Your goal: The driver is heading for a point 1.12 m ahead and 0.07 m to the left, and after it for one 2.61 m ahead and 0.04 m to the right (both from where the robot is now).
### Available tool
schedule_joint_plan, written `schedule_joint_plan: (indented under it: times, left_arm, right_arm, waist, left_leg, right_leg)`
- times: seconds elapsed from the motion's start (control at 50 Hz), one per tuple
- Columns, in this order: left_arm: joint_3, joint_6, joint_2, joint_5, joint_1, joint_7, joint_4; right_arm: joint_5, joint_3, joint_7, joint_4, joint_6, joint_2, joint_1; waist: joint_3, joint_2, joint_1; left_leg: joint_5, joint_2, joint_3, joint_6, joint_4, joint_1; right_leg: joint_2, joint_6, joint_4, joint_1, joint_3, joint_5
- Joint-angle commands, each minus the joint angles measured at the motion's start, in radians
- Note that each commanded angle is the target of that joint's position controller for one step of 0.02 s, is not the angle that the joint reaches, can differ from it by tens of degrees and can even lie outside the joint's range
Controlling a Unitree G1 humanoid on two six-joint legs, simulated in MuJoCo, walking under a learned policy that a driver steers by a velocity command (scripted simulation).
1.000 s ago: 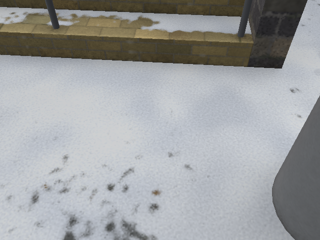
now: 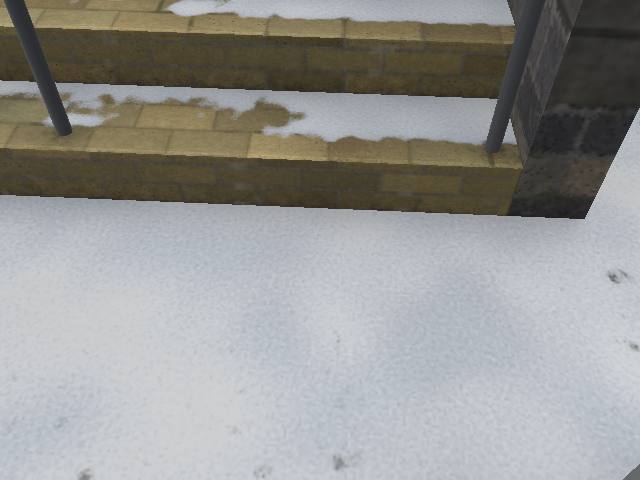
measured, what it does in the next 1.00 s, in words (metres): walks ahead: right foot, then left foot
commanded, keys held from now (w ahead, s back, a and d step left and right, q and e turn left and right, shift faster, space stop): w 1.00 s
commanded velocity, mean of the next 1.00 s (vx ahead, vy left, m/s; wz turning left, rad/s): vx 0.50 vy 0.00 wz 0.00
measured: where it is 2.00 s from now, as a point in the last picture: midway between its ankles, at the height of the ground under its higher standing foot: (337, 332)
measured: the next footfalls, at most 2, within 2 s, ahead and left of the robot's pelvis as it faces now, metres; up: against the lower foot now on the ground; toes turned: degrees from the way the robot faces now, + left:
right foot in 0.32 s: +0.35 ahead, -0.12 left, +0.00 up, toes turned -3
left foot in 0.86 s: +0.65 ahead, +0.06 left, +0.00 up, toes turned +5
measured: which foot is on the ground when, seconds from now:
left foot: down 0.00-0.34, up 0.36-0.84, down 0.86-1.00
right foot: up 0.00-0.30, down 0.32-0.88, up 0.90-1.00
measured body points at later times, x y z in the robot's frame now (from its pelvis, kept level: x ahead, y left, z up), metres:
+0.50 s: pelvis +0.28 -0.06 +0.00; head +0.31 -0.07 +0.45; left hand +0.32 +0.20 -0.14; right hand +0.31 -0.31 -0.15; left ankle +0.24 +0.07 -0.66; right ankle +0.31 -0.12 -0.74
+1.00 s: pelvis +0.56 -0.01 -0.01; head +0.59 +0.00 +0.44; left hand +0.55 +0.23 -0.16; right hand +0.66 -0.26 -0.14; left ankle +0.61 +0.05 -0.74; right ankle +0.45 -0.13 -0.65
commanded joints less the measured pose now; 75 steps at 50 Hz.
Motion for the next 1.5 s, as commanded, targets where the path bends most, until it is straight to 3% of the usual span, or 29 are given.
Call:
schedule_joint_plan:
  times: [0.02, 0.22, 0.26, 0.3, 0.32, 0.34, 0.36, 0.38, 0.4, 0.44, 0.52, 0.66, 0.76, 0.82, 0.86, 0.88, 0.9, 0.92, 0.96, 1.0, 1.08, 1.28, 1.34, 1.38, 1.4, 1.42, 1.44, 1.46, 1.5]
  left_arm:
    - [0.007, 0.006, 0.044, -0.002, -0.047, -0.005, -0.054]
    - [-0.002, -0.011, 0.044, -0.013, -0.311, -0.010, -0.129]
    - [0.007, -0.020, 0.058, -0.014, -0.239, -0.002, -0.107]
    - [0.032, -0.033, 0.098, -0.007, -0.005, 0.015, -0.028]
    - [0.051, -0.042, 0.147, 0.013, 0.162, 0.026, 0.020]
    - [0.081, -0.042, 0.262, 0.042, 0.295, 0.033, 0.035]
    - [0.076, -0.026, 0.228, 0.002, 0.258, 0.019, 0.036]
    - [0.064, -0.022, 0.186, -0.022, 0.141, 0.014, 0.028]
    - [0.050, -0.028, 0.129, -0.025, 0.060, 0.011, 0.015]
    - [0.033, -0.043, 0.074, -0.023, 0.038, 0.016, 0.043]
    - [0.029, -0.075, 0.074, -0.039, 0.139, 0.025, 0.100]
    - [0.018, -0.069, 0.092, -0.032, 0.258, 0.023, 0.129]
    - [0.015, -0.060, 0.091, -0.014, 0.340, 0.035, 0.158]
    - [0.021, -0.056, 0.115, -0.010, 0.301, 0.045, 0.157]
    - [0.020, -0.052, 0.119, -0.016, 0.255, 0.043, 0.149]
    - [0.009, -0.053, 0.088, -0.027, 0.243, 0.038, 0.114]
    - [-0.005, -0.054, -0.005, -0.066, 0.368, 0.027, 0.105]
    - [0.024, -0.052, 0.104, -0.037, 0.272, 0.029, 0.103]
    - [0.023, -0.059, 0.084, -0.027, 0.147, 0.021, 0.070]
    - [0.017, -0.031, 0.041, -0.005, 0.173, 0.011, 0.086]
    - [0.016, 0.002, 0.035, -0.004, 0.098, -0.002, 0.055]
    - [-0.001, -0.007, 0.047, -0.013, -0.258, -0.006, -0.052]
    - [-0.004, -0.024, 0.042, -0.009, -0.238, 0.002, -0.049]
    - [0.004, -0.044, 0.062, 0.000, -0.091, 0.016, 0.007]
    - [0.012, -0.063, 0.078, 0.014, 0.045, 0.025, 0.056]
    - [0.029, -0.079, 0.152, 0.038, 0.178, 0.036, 0.089]
    - [0.051, -0.071, 0.236, 0.034, 0.237, 0.035, 0.093]
    - [0.041, -0.056, 0.182, -0.024, 0.205, 0.030, 0.086]
    - [0.008, -0.055, 0.079, -0.029, 0.032, 0.034, 0.066]
  right_arm:
    - [0.005, -0.009, -0.002, -0.028, -0.018, -0.092, 0.048]
    - [-0.015, 0.001, -0.020, 0.030, -0.009, -0.102, 0.189]
    - [-0.020, -0.006, -0.029, 0.031, -0.011, -0.125, 0.157]
    - [-0.015, -0.010, -0.029, 0.038, -0.008, -0.139, 0.132]
    - [-0.006, -0.005, -0.027, 0.027, -0.010, -0.127, 0.123]
    - [0.036, 0.014, -0.015, -0.004, -0.011, -0.036, 0.215]
    - [0.022, -0.006, -0.017, 0.013, -0.013, -0.092, 0.217]
    - [0.006, -0.017, -0.017, -0.015, -0.010, -0.118, 0.110]
    - [0.002, -0.014, -0.012, -0.033, -0.015, -0.105, 0.041]
    - [-0.021, -0.012, -0.004, -0.034, 0.004, -0.072, 0.023]
    - [-0.030, -0.011, 0.017, -0.042, 0.038, -0.039, 0.000]
    - [-0.005, 0.003, 0.018, -0.142, 0.040, -0.043, -0.322]
    - [-0.006, 0.002, 0.016, -0.181, 0.034, -0.060, -0.445]
    - [-0.012, -0.009, 0.008, -0.169, 0.023, -0.075, -0.378]
    - [-0.020, -0.034, -0.005, -0.076, 0.009, -0.115, -0.100]
    - [-0.047, -0.058, -0.016, -0.041, 0.001, -0.200, 0.084]
    - [-0.051, -0.078, -0.013, -0.033, 0.003, -0.288, 0.125]
    - [-0.010, -0.070, -0.007, -0.045, 0.015, -0.233, 0.042]
    - [-0.002, -0.039, 0.001, -0.064, 0.004, -0.124, -0.110]
    - [-0.004, -0.018, -0.003, -0.047, -0.012, -0.065, -0.128]
    - [0.003, -0.023, -0.004, -0.002, -0.040, -0.111, -0.049]
    - [-0.011, -0.018, -0.020, 0.068, -0.022, -0.115, 0.119]
    - [-0.016, -0.015, -0.027, 0.086, -0.016, -0.110, 0.115]
    - [-0.012, -0.014, -0.032, 0.092, -0.015, -0.120, 0.091]
    - [-0.004, -0.009, -0.032, 0.089, -0.014, -0.121, 0.074]
    - [0.009, 0.002, -0.036, 0.060, -0.020, -0.102, 0.064]
    - [0.068, 0.026, -0.038, 0.074, -0.012, -0.002, 0.225]
    - [0.033, -0.002, -0.048, 0.094, -0.001, -0.100, 0.168]
    - [-0.001, 0.004, -0.043, 0.069, 0.004, -0.058, 0.032]
  waist:
    - [0.070, 0.050, 0.010]
    - [0.086, 0.090, -0.054]
    - [0.061, 0.096, -0.009]
    - [-0.056, 0.102, 0.092]
    - [-0.150, 0.069, 0.159]
    - [-0.314, -0.131, 0.143]
    - [-0.340, -0.117, 0.128]
    - [-0.154, -0.058, 0.082]
    - [-0.065, -0.015, 0.060]
    - [0.004, -0.003, 0.003]
    - [0.014, -0.010, -0.032]
    - [0.070, -0.026, 0.040]
    - [0.085, -0.040, 0.078]
    - [0.049, -0.046, 0.026]
    - [-0.102, -0.033, -0.096]
    - [-0.227, 0.056, -0.160]
    - [-0.334, 0.285, -0.095]
    - [-0.252, 0.135, -0.086]
    - [-0.052, 0.057, -0.020]
    - [-0.020, 0.069, 0.039]
    - [0.008, 0.084, 0.064]
    - [0.062, 0.096, -0.036]
    - [0.057, 0.110, -0.018]
    - [-0.008, 0.121, 0.034]
    - [-0.071, 0.087, 0.096]
    - [-0.187, 0.030, 0.129]
    - [-0.377, -0.228, 0.102]
    - [-0.414, -0.096, 0.094]
    - [-0.177, -0.027, 0.043]
  left_leg:
    - [0.092, 0.282, -0.228, 0.106, -0.222, -0.030]
    - [0.484, 0.312, -0.155, 0.077, -0.108, 0.224]
    - [0.699, 0.315, -0.136, 0.061, -0.014, 0.242]
    - [0.841, 0.290, -0.112, 0.034, 0.247, 0.206]
    - [0.641, 0.255, -0.086, 0.018, 0.473, 0.042]
    - [0.116, 0.121, -0.013, -0.030, 0.879, -0.302]
    - [-0.350, 0.037, -0.116, -0.018, 1.042, -0.451]
    - [-0.242, 0.111, -0.152, -0.009, 1.051, -0.524]
    - [-0.152, 0.149, -0.148, -0.011, 0.992, -0.504]
    - [-0.100, 0.197, -0.139, -0.026, 0.890, -0.414]
    - [-0.039, 0.211, -0.107, -0.057, 0.811, -0.436]
    - [0.167, 0.204, -0.038, -0.095, 0.435, -0.505]
    - [0.123, 0.174, -0.015, -0.049, 0.316, -0.532]
    - [0.008, 0.118, 0.007, -0.003, 0.244, -0.379]
    - [0.043, 0.078, 0.015, 0.046, 0.167, -0.012]
    - [-0.060, 0.292, -0.219, 0.105, 0.149, 0.261]
    - [-0.137, 0.565, -0.718, 0.249, 0.035, 0.484]
    - [-0.181, 0.511, -0.723, 0.215, -0.023, 0.393]
    - [-0.033, 0.430, -0.459, 0.147, -0.081, 0.135]
    - [0.101, 0.357, -0.315, 0.091, -0.119, -0.005]
    - [0.219, 0.318, -0.207, 0.077, -0.165, -0.053]
    - [0.325, 0.302, -0.136, 0.063, -0.150, 0.137]
    - [0.589, 0.311, -0.104, 0.050, -0.040, 0.196]
    - [0.814, 0.291, -0.095, 0.020, 0.129, 0.200]
    - [0.762, 0.255, -0.075, -0.008, 0.281, 0.147]
    - [0.462, 0.210, -0.053, -0.033, 0.494, -0.024]
    - [-0.276, 0.044, 0.016, -0.076, 0.873, -0.299]
    - [-0.415, 0.053, -0.123, -0.077, 0.943, -0.300]
    - [-0.315, 0.119, -0.150, -0.085, 0.873, -0.351]
  right_leg:
    - [-0.031, 0.032, -0.106, -0.095, -0.016, 0.116]
    - [0.045, -0.001, -0.441, -0.071, -0.081, 0.146]
    - [0.086, -0.037, -0.497, 0.049, -0.095, 0.071]
    - [0.154, -0.083, -0.570, 0.335, -0.120, 0.036]
    - [0.065, -0.125, -0.585, 0.587, -0.030, 0.031]
    - [-0.255, -0.255, -0.615, 0.909, 0.424, -0.124]
    - [-0.330, -0.299, -0.783, 0.890, 0.716, -0.191]
    - [-0.271, -0.256, -0.810, 0.741, 0.542, -0.247]
    - [-0.233, -0.228, -0.849, 0.602, 0.418, -0.159]
    - [-0.147, -0.170, -0.888, 0.446, 0.250, 0.036]
    - [-0.103, -0.150, -0.910, 0.426, 0.129, 0.223]
    - [-0.062, -0.123, -0.935, 0.493, 0.043, 0.332]
    - [-0.118, -0.140, -0.887, 0.673, 0.050, 0.428]
    - [-0.128, -0.116, -0.758, 0.704, 0.020, 0.694]
    - [-0.067, -0.080, -0.445, 0.603, -0.037, 0.768]
    - [-0.017, -0.062, -0.144, 0.382, -0.071, 0.453]
    - [0.170, -0.029, 0.219, 0.039, -0.085, -0.296]
    - [0.125, -0.051, 0.273, -0.058, 0.055, -0.296]
    - [0.048, -0.055, 0.176, -0.045, 0.051, -0.132]
    - [0.016, -0.035, 0.101, 0.060, 0.038, -0.092]
    - [0.002, 0.000, -0.002, 0.041, 0.001, -0.012]
    - [0.031, 0.025, -0.438, -0.041, -0.072, 0.178]
    - [0.063, -0.012, -0.509, 0.024, -0.082, 0.111]
    - [0.127, -0.043, -0.578, 0.201, -0.107, 0.099]
    - [0.117, -0.062, -0.649, 0.379, -0.097, 0.239]
    - [-0.044, -0.094, -0.583, 0.628, 0.034, 0.583]
    - [-0.361, -0.306, -0.561, 0.924, 0.381, 1.040]
    - [-0.331, -0.303, -0.593, 0.855, 0.383, 1.143]
    - [-0.232, -0.229, -0.677, 0.624, 0.198, 0.974]
Keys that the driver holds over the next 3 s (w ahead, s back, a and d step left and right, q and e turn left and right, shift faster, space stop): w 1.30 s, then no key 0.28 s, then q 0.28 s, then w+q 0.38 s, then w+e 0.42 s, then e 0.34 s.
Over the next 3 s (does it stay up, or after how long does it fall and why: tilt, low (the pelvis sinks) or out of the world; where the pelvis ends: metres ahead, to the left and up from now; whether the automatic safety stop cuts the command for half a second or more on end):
stays up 1.12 0.06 -0.01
